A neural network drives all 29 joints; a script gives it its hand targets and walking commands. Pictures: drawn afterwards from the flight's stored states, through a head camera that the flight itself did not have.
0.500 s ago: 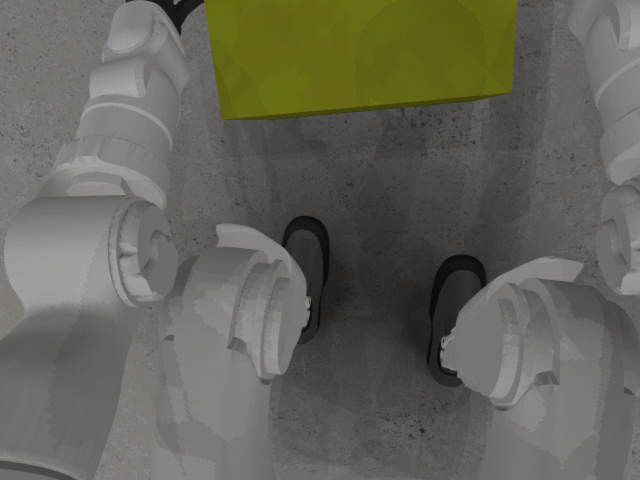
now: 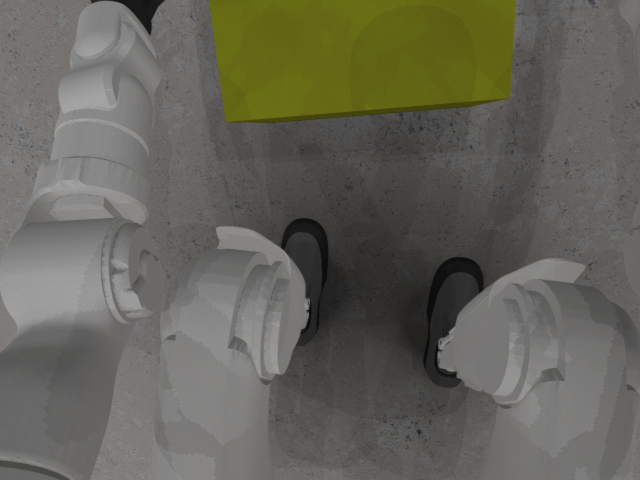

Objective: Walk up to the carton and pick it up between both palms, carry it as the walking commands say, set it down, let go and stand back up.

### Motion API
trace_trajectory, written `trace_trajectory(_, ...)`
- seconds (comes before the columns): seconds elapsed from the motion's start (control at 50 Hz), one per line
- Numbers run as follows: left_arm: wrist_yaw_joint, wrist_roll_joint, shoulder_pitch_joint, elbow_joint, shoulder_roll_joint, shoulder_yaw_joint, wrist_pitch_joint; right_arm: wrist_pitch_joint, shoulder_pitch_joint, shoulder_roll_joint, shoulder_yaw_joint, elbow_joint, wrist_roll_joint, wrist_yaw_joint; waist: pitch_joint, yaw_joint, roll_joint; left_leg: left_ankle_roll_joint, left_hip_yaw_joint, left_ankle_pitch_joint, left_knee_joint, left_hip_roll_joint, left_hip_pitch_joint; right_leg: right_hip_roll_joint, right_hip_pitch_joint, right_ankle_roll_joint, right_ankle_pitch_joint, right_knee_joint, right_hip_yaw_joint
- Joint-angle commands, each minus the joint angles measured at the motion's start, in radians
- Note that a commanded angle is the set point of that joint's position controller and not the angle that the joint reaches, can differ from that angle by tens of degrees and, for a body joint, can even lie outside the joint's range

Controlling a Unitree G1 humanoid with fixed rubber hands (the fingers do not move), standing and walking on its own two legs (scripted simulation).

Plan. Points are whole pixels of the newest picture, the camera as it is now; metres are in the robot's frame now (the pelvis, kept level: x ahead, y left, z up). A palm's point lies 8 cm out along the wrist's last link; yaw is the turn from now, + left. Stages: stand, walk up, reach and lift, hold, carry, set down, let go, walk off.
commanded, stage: set down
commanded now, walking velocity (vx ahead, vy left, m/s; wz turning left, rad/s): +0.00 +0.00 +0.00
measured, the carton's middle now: out of the picture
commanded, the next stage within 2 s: let go in 1.30 s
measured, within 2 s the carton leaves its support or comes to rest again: neither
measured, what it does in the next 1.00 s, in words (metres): rises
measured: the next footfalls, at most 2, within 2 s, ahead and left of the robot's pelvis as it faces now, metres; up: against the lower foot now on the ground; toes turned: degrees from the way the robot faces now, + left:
none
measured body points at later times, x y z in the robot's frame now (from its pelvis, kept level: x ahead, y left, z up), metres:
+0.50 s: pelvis +0.01 +0.00 +0.09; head +0.36 +0.00 +0.37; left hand +0.52 +0.28 -0.03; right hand +0.61 -0.18 -0.03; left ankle +0.14 +0.12 -0.32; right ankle +0.10 -0.11 -0.32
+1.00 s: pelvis +0.03 +0.00 +0.22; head +0.35 -0.01 +0.53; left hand +0.52 +0.29 +0.12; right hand +0.62 -0.18 +0.12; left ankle +0.14 +0.12 -0.32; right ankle +0.10 -0.11 -0.32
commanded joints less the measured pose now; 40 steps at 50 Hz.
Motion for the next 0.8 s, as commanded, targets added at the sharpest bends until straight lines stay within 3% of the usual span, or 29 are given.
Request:
trace_trajectory(0.0, 0.014, 0.021, -0.169, -0.14, 0.169, 0.034, 0.007, 0.002, -0.298, -0.136, -0.04, -0.137, -0.009, 0.0, -1.415, 0.074, -0.169, -0.016, 0.029, 0.372, -0.153, -0.03, 0.708, 0.008, 0.618, 0.019, 0.289, -0.226, 0.004)
trace_trajectory(0.08, 0.02, 0.064, -0.14, -0.181, 0.161, 0.061, 0.026, 0.017, -0.261, -0.126, -0.058, -0.116, -0.015, 0.014, -1.396, 0.085, -0.137, -0.018, 0.044, 0.339, -0.197, -0.033, 0.711, 0.013, 0.568, 0.015, 0.25, -0.272, 0.001)
trace_trajectory(0.24, 0.004, 0.079, -0.093, -0.247, 0.109, 0.063, 0.061, 0.031, -0.204, -0.124, -0.11, -0.092, -0.056, 0.039, -1.383, 0.046, -0.103, -0.024, 0.044, 0.312, -0.298, -0.041, 0.741, 0.019, 0.513, 0.004, 0.21, -0.376, -0.013)
trace_trajectory(0.34, -0.006, 0.086, -0.052, -0.299, 0.1, 0.08, 0.089, 0.047, -0.186, -0.134, -0.142, -0.145, -0.089, 0.051, -1.447, 0.041, -0.116, -0.025, 0.045, 0.328, -0.366, -0.051, 0.791, 0.027, 0.545, 0.002, 0.219, -0.444, -0.022)
trace_trajectory(0.56, -0.047, 0.115, 0.077, -0.423, 0.112, 0.149, 0.139, 0.1, -0.109, -0.116, -0.174, -0.271, -0.135, 0.083, -1.577, 0.067, -0.179, -0.029, 0.073, 0.401, -0.55, -0.07, 0.844, 0.05, 0.736, 0.019, 0.329, -0.627, -0.022)
trace_trajectory(0.78, -0.092, 0.137, 0.136, -0.453, 0.096, 0.179, 0.16, 0.123, -0.067, -0.097, -0.201, -0.27, -0.164, 0.105, -1.548, 0.056, -0.181, -0.039, 0.084, 0.402, -0.746, -0.076, 0.912, 0.05, 0.855, 0.029, 0.36, -0.819, -0.018)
